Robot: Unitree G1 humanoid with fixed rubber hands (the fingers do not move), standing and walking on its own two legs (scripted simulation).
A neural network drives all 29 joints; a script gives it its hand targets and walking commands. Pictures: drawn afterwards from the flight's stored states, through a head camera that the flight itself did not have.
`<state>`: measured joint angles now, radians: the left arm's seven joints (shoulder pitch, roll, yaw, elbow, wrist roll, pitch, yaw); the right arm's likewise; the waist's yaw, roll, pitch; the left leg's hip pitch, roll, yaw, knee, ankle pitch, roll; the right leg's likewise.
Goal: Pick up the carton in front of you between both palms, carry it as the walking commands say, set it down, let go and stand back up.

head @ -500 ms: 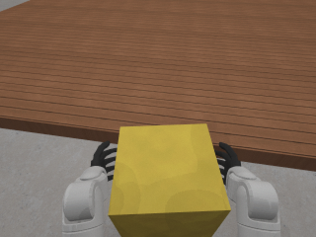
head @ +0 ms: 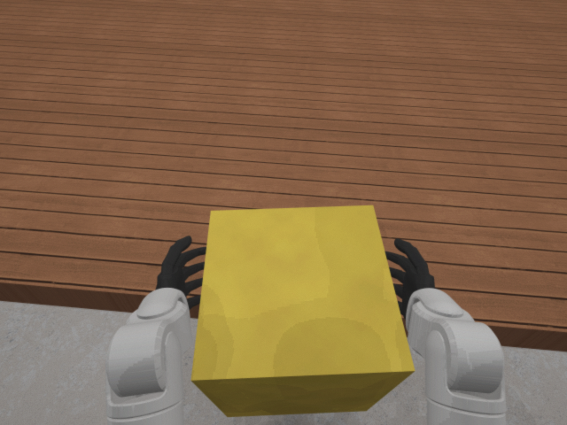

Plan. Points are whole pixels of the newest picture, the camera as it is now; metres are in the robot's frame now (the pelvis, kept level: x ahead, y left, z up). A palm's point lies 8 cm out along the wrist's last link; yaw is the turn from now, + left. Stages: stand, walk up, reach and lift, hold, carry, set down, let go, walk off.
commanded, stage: carry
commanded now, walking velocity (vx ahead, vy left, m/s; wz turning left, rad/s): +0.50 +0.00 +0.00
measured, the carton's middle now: (294, 319) +0.28 +0.00 +0.02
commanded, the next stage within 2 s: none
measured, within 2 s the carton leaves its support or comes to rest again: neither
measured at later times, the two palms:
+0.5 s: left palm (203, 79) +0.71 +0.15 +0.16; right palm (355, 82) +0.72 -0.15 +0.16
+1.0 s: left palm (222, 21) +1.07 +0.15 +0.15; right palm (334, 22) +1.06 -0.15 +0.16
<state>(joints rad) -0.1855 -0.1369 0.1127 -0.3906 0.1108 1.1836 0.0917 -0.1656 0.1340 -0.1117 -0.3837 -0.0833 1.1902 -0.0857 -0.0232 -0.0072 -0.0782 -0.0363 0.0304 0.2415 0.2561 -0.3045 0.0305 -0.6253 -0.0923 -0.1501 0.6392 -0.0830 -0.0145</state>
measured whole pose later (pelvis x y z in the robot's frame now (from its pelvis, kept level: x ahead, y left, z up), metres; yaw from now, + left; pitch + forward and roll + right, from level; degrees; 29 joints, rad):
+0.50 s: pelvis +0.33 -0.01 -0.01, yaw +1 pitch +6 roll +0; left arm -0.88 0.02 0.25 0.03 0.03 1.32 0.15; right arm -0.85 -0.04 -0.25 -0.02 -0.05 1.37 -0.12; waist 0.04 0.01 0.01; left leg -0.68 0.06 0.09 0.69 -0.11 0.07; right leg -0.15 -0.02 -0.19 0.43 -0.38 -0.03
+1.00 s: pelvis +0.68 -0.01 +0.01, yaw +2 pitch +6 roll -3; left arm -0.86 -0.04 0.27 -0.05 0.10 1.30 0.14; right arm -0.78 0.02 -0.33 -0.11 -0.03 1.31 -0.14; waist -0.02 -0.01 0.08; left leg -0.03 0.05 0.08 0.36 -0.27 0.06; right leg -0.99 -0.01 -0.18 1.21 -0.39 -0.15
